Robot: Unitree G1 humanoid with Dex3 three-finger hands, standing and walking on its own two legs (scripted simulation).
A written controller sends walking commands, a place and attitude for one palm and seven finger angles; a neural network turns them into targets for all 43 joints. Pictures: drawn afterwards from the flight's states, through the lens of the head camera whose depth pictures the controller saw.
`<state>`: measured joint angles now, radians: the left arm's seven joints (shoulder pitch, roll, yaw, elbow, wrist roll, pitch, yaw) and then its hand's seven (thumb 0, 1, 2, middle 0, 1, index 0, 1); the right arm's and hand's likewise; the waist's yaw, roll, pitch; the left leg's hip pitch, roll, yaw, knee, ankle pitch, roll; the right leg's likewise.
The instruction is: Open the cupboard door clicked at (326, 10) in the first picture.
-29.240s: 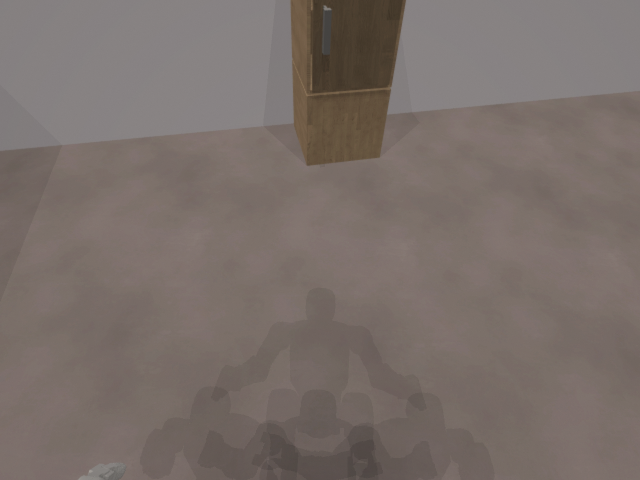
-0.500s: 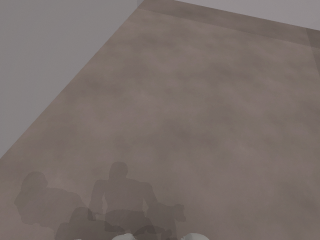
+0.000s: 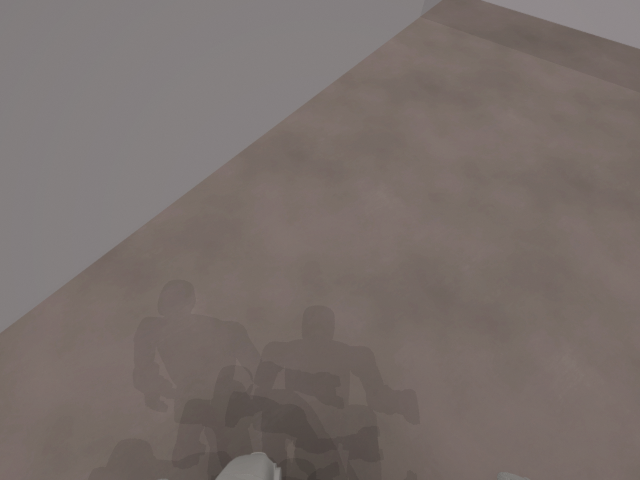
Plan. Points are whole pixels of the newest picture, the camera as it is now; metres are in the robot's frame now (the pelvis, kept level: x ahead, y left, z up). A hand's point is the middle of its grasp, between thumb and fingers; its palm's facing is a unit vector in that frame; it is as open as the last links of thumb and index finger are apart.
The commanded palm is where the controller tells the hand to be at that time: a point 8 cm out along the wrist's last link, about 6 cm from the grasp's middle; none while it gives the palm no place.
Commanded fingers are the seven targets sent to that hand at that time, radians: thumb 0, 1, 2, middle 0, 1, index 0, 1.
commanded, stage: turn to face it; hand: left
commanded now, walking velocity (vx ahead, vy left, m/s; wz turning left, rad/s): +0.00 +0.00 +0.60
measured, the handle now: out of the picture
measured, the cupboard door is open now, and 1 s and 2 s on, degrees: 49 49 49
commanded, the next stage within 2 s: none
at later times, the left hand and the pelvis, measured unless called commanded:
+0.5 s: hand out of the picture +0.06 +0.20 -0.15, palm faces +0.29 -0.91 -0.31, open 7.4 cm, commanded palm none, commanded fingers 0.00 0.90 0.90 -0.20 -0.30 -0.20 -0.30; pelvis +0.02 -0.04 -0.01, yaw +18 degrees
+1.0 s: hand out of the picture -0.03 +0.18 -0.17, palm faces +0.61 -0.75 -0.27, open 7.4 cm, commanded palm none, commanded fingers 0.00 0.90 0.90 -0.20 -0.30 -0.20 -0.30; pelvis +0.03 -0.05 -0.01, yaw +36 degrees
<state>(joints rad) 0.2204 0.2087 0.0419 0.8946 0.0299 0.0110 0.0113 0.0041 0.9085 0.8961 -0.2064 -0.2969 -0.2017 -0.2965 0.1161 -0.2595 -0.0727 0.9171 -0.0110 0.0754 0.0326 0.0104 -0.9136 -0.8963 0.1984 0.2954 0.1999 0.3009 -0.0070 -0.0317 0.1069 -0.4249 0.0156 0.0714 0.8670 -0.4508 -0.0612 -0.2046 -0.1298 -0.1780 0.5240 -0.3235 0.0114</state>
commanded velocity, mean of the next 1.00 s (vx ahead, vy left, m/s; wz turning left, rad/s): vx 0.00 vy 0.00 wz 0.60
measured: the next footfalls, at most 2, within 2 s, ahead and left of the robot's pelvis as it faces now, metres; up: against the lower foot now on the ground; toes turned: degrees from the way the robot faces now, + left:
left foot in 0.08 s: +0.04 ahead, +0.12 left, +0.00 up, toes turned +9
right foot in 0.44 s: +0.09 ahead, -0.14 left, +0.00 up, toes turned +13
